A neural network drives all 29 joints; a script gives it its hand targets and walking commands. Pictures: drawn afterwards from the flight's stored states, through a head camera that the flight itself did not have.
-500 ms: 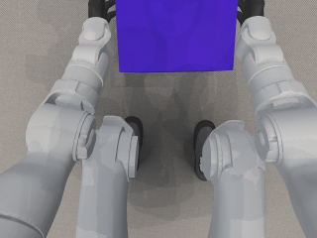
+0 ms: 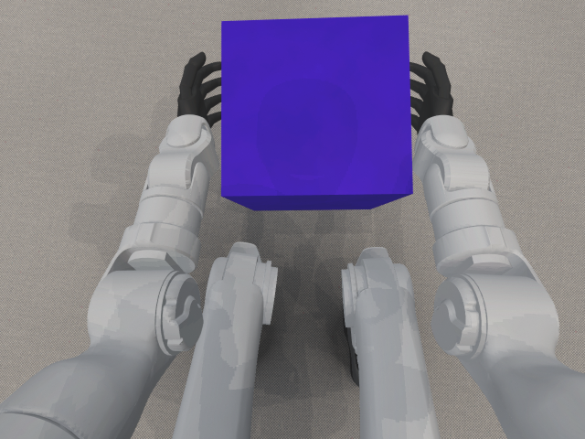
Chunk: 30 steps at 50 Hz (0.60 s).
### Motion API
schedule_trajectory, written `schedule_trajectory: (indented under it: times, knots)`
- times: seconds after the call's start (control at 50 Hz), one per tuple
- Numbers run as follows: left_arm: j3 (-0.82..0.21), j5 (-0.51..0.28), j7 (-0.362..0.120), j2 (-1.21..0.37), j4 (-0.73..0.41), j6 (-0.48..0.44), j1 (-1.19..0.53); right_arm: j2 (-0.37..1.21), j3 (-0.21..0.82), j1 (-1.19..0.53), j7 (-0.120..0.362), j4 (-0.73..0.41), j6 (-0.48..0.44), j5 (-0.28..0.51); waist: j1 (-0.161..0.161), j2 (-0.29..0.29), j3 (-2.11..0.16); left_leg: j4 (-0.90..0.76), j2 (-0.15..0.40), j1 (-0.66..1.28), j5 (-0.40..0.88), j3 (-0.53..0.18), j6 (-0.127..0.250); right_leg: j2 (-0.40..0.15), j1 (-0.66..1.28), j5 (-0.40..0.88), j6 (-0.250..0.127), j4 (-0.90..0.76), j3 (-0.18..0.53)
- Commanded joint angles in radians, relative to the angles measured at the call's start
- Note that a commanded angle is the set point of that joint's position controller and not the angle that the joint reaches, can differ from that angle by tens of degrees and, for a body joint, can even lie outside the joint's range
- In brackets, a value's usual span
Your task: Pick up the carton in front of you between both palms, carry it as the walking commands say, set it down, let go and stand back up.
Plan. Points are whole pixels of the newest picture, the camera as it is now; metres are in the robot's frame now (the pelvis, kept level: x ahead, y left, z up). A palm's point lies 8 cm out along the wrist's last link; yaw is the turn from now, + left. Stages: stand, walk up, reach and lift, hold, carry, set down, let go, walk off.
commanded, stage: reach and lift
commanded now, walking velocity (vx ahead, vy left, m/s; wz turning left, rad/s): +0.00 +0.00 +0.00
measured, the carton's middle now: (312, 136) +0.49 +0.00 -0.15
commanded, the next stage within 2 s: none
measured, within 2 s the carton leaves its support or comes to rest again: neither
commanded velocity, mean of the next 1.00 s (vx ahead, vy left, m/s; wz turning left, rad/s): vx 0.00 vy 0.00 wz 0.00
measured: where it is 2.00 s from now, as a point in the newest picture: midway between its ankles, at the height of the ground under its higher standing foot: (301, 351)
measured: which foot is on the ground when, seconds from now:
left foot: down 0.00-1.00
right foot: down 0.00-1.00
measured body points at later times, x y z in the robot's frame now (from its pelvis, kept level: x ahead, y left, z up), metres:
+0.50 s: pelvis +0.03 +0.00 +0.13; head +0.24 +0.00 +0.53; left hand +0.47 +0.15 +0.06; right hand +0.48 -0.15 +0.06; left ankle +0.12 +0.13 -0.38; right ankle +0.12 -0.13 -0.38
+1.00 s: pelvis +0.08 +0.00 +0.27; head +0.17 +0.00 +0.71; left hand +0.44 +0.15 +0.23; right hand +0.44 -0.15 +0.23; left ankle +0.12 +0.13 -0.38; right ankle +0.12 -0.13 -0.38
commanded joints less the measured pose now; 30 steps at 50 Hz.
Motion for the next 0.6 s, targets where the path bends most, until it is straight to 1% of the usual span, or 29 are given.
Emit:
schedule_trajectory:
  times: [0.0, 0.04, 0.06, 0.12, 0.24, 0.32, 0.38, 0.44, 0.58]
  knots:
    - [-0.377, 0.016, -0.273, -1.064, -0.083, 0.022, -0.659, 1.091, 0.338, -0.613, 0.266, -0.079, 0.014, -0.001, 0.006, -0.015, -0.927, -0.283, -0.068, 0.482, 0.038, 0.169, 0.057, 0.068, 0.483, 0.038, -0.058, -0.295, -0.158]
    - [-0.341, 0.054, -0.276, -1.077, -0.07, 0.029, -0.645, 1.098, 0.304, -0.61, 0.272, -0.061, 0.018, -0.028, 0.01, -0.015, -0.936, -0.322, -0.07, 0.51, 0.038, 0.165, 0.058, 0.071, 0.5, 0.036, -0.059, -0.331, -0.155]
    - [-0.335, 0.063, -0.28, -1.084, -0.067, 0.031, -0.643, 1.103, 0.296, -0.609, 0.275, -0.061, 0.019, -0.037, 0.006, -0.018, -0.955, -0.338, -0.071, 0.523, 0.046, 0.163, 0.057, 0.073, 0.517, 0.045, -0.058, -0.347, -0.154]
    - [-0.349, 0.066, -0.289, -1.109, -0.083, 0.034, -0.631, 1.121, 0.303, -0.594, 0.279, -0.082, 0.02, -0.045, 0.001, -0.017, -1.025, -0.38, -0.075, 0.582, 0.083, 0.161, 0.054, 0.075, 0.584, 0.087, -0.055, -0.39, -0.151]
    - [-0.461, 0.015, -0.296, -1.161, -0.167, 0.048, -0.574, 1.178, 0.411, -0.543, 0.283, -0.185, 0.032, 0.0, -0.001, -0.017, -1.17, -0.45, -0.078, 0.734, 0.17, 0.157, 0.044, 0.079, 0.738, 0.173, -0.046, -0.46, -0.148]
    - [-0.539, -0.022, -0.298, -1.189, -0.218, 0.063, -0.511, 1.213, 0.492, -0.485, 0.286, -0.242, 0.047, 0.038, 0.001, -0.021, -1.209, -0.499, -0.079, 0.831, 0.218, 0.149, 0.039, 0.08, 0.834, 0.219, -0.039, -0.51, -0.143]
    - [-0.58, -0.04, -0.3, -1.203, -0.242, 0.07, -0.454, 1.232, 0.536, -0.433, 0.286, -0.269, 0.054, 0.058, 0.004, -0.023, -1.199, -0.539, -0.079, 0.89, 0.247, 0.14, 0.037, 0.081, 0.897, 0.249, -0.034, -0.551, -0.136]
    - [-0.604, -0.047, -0.302, -1.213, -0.248, 0.07, -0.395, 1.243, 0.559, -0.377, 0.283, -0.277, 0.055, 0.066, 0.005, -0.024, -1.16, -0.584, -0.079, 0.935, 0.264, 0.13, 0.036, 0.08, 0.957, 0.27, -0.032, -0.597, -0.124]
    - [-0.597, -0.026, -0.305, -1.223, -0.22, 0.054, -0.262, 1.252, 0.547, -0.241, 0.276, -0.248, 0.038, 0.043, 0.001, -0.019, -1.009, -0.712, -0.074, 1.041, 0.269, 0.1, 0.041, 0.075, 1.079, 0.277, -0.035, -0.729, -0.093]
